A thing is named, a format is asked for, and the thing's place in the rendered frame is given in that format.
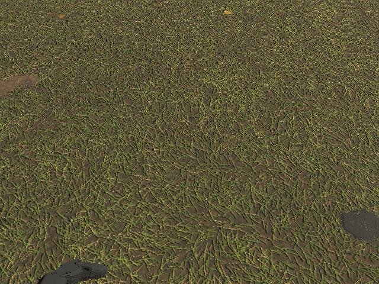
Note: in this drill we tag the left robot hand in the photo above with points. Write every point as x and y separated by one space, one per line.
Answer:
74 271

